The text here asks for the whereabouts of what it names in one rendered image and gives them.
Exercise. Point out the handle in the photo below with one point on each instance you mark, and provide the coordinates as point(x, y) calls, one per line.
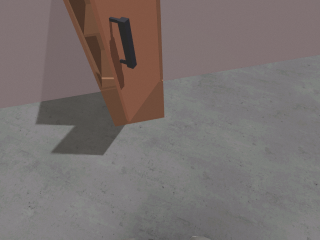
point(127, 41)

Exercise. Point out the cupboard door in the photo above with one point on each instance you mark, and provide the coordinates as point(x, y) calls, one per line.
point(133, 85)

